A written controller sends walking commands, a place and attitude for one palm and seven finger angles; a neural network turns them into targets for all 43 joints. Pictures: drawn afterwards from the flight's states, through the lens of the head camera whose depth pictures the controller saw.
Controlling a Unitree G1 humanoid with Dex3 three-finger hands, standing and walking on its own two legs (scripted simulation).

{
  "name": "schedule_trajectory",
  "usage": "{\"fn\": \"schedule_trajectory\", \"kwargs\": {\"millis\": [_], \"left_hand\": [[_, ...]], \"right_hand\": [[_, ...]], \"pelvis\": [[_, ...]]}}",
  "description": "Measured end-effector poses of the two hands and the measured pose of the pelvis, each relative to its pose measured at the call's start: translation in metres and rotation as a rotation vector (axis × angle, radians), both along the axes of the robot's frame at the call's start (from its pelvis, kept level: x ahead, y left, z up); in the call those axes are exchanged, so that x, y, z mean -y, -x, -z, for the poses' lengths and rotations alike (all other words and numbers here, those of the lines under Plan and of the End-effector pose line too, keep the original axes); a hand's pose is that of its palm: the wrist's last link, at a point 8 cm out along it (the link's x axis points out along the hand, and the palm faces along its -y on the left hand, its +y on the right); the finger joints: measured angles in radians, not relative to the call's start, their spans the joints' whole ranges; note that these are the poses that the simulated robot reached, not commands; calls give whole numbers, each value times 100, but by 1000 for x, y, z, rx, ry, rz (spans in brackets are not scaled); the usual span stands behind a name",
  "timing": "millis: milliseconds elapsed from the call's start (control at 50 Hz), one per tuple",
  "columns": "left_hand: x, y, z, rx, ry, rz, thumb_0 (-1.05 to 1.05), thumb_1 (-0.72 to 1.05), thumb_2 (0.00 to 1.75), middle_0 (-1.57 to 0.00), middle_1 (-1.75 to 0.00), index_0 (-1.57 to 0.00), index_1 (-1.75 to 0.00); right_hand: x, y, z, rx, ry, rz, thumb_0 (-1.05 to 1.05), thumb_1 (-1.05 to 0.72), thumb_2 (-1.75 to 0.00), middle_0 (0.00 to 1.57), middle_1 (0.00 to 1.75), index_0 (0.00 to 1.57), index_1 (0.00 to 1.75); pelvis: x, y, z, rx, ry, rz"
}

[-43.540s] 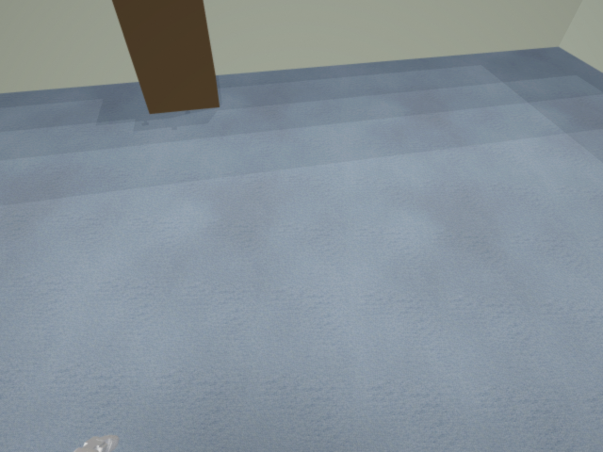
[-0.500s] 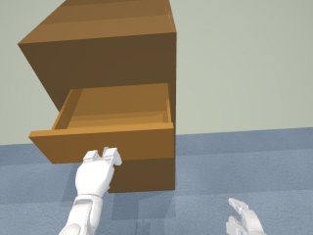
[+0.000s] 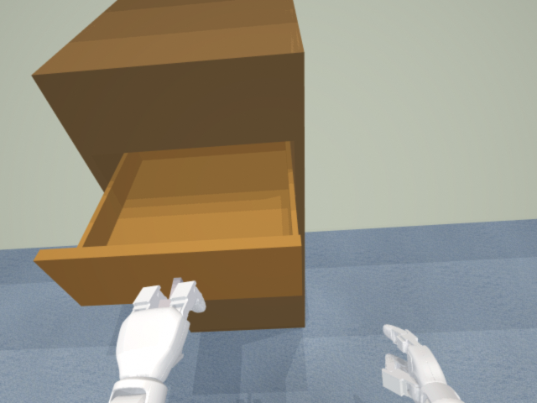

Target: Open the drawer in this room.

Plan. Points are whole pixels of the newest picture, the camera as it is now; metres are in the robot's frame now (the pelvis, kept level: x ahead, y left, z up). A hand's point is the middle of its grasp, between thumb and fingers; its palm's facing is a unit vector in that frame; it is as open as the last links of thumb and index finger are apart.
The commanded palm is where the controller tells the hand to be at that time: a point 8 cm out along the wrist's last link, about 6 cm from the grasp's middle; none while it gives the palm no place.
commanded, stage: pull the drawer open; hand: left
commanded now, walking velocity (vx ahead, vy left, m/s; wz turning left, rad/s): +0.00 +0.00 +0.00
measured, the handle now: (173, 302) +0.26 +0.17 +0.04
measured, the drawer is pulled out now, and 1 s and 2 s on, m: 0.24 0.30 0.29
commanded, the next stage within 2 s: open the thumb to release the handle in 0.78 s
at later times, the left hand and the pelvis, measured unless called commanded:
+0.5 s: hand (168, 384) +0.15 +0.16 +0.01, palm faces +0.02 -0.19 -0.98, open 5.9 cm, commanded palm +0.10 +0.16 +0.08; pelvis -0.01 +0.00 -0.01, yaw +0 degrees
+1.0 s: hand (165, 384) +0.15 +0.16 +0.01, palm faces +0.05 -0.14 -0.99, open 6.1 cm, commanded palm +0.12 +0.16 +0.08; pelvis -0.01 -0.01 -0.01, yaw +1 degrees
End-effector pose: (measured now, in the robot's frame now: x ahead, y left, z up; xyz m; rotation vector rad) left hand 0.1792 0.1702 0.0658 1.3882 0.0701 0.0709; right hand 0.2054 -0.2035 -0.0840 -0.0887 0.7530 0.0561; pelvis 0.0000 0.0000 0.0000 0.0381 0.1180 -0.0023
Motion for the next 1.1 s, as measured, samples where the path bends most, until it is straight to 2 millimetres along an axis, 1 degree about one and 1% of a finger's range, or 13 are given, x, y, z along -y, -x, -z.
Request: {"fn": "schedule_trajectory", "kwargs": {"millis": [300, 420, 560, 880, 960, 1040, 1100], "left_hand": [[4, 36, 0, 9, 7, -2, 6, 70, 78, -34, -135, -37, -134], [5, 43, 0, 11, 4, -14, 7, 70, 78, -35, -134, -38, -134], [6, 50, 0, 4, 9, -22, 7, 70, 77, -34, -133, -38, -134], [7, 53, 0, 13, 2, -21, 6, 70, 79, -35, -132, -38, -134], [6, 52, 1, 29, -36, -1, 5, 68, 79, -37, -132, -38, -134], [3, 48, -2, 41, -29, -42, 3, 62, 78, -39, -132, -38, -133], [0, 46, -4, 45, -23, -78, 2, 53, 74, -39, -131, -38, -132]], "right_hand": [[2, 3, 10, 12, -1, -43, 1, -90, -90, 20, 30, 19, 30], [2, 5, 13, 16, -7, -55, 1, -90, -90, 20, 30, 19, 30], [2, 5, 13, 25, -11, -67, 1, -90, -90, 20, 30, 19, 30], [7, 1, 11, 27, 12, -67, 1, -90, -90, 20, 30, 19, 30], [7, 1, 13, 18, 29, -66, 1, -90, -90, 20, 30, 19, 30], [6, 2, 13, 15, 23, -58, 1, -90, -90, 20, 30, 19, 30], [5, 5, 11, 13, 24, -57, 1, -90, -90, 20, 30, 19, 30]], "pelvis": [[2, 5, 10, -9, -1, -3], [3, 7, 12, -9, -2, -6], [6, 7, 13, -10, -6, -6], [10, 9, 11, -9, -6, -11], [11, 12, 11, -2, -4, -18], [12, 15, 9, 12, -4, -24], [13, 18, 6, 23, -7, -27]]}}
